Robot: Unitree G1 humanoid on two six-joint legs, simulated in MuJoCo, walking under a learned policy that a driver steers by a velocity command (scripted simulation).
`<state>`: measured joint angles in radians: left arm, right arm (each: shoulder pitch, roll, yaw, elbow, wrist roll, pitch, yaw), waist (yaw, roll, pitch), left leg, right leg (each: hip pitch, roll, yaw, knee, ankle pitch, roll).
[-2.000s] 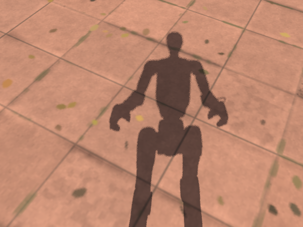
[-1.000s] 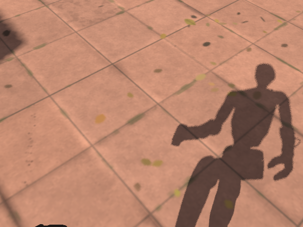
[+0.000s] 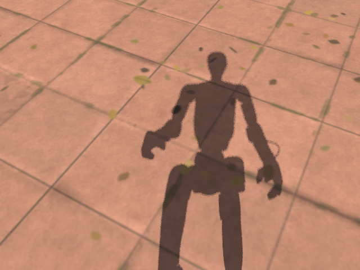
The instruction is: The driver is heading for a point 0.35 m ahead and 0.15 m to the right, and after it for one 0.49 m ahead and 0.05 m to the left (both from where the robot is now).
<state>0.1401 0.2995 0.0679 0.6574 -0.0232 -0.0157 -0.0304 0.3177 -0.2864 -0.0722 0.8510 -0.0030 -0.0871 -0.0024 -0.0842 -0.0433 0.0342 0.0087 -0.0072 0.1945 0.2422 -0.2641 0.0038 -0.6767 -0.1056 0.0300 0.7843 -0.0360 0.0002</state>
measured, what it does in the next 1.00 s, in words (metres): walks ahead: right foot, then left foot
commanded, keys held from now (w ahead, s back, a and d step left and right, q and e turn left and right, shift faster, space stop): w+e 0.22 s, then w+q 0.28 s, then no key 0.50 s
